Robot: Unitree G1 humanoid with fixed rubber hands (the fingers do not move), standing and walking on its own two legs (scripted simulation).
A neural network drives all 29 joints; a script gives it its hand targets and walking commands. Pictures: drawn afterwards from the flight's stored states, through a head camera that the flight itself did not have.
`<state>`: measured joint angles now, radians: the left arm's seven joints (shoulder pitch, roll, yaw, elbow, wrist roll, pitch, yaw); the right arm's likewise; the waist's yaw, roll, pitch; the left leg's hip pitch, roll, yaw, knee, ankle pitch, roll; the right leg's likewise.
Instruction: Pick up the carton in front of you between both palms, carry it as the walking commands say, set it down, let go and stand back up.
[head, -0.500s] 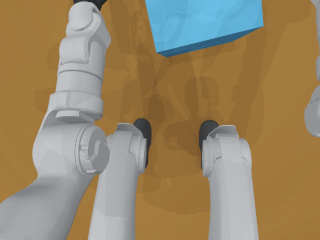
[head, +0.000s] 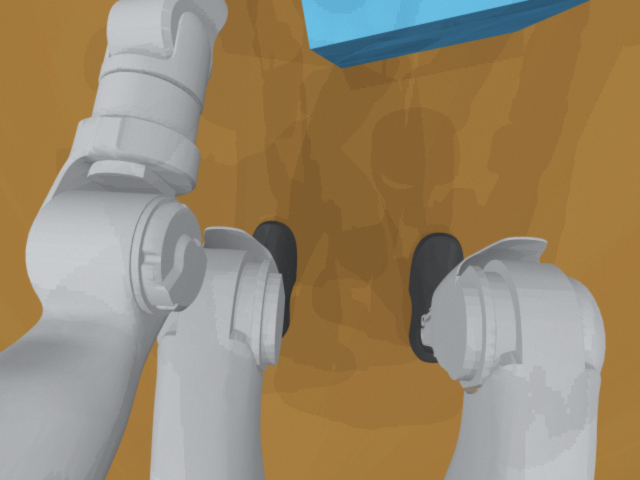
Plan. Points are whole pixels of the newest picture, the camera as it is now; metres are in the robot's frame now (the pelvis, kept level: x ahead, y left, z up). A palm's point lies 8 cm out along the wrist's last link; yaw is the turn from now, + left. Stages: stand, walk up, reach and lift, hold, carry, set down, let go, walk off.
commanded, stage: reach and lift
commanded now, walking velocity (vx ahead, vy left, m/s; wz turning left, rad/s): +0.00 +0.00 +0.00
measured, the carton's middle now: out of the picture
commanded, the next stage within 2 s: none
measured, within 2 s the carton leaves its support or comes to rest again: leaves its support in 0.70 s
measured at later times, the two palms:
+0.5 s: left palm out of the picture +0.56 +0.08 -0.17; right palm out of the picture +0.58 -0.23 -0.17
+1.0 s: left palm out of the picture +0.52 +0.07 -0.02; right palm out of the picture +0.53 -0.23 -0.02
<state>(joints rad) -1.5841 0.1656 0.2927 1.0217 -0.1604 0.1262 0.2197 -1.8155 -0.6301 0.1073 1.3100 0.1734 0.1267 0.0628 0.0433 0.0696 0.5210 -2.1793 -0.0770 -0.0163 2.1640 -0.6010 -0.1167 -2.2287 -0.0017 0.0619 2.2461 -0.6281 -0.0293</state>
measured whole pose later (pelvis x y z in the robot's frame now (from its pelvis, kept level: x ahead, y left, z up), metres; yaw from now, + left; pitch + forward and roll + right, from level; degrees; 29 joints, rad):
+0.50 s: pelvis +0.00 +0.00 +0.00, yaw +0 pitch +34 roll +7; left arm -1.60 0.05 0.56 0.95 0.07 0.22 0.19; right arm -1.81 -0.52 0.02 1.27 -0.01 0.24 0.10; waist 0.01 0.07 0.51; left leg -2.16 -0.09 -0.02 2.16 -0.60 -0.12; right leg -2.21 0.01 0.07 2.25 -0.62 -0.03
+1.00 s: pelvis -0.01 +0.01 +0.06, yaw -5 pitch +40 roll +5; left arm -1.24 -0.09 0.63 0.67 0.15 0.35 0.18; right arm -1.45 -0.27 -0.28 1.01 -0.21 0.38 0.04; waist 0.01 0.05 0.08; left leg -2.10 -0.13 -0.07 1.96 -0.57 -0.12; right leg -2.16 0.11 0.11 2.00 -0.53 0.04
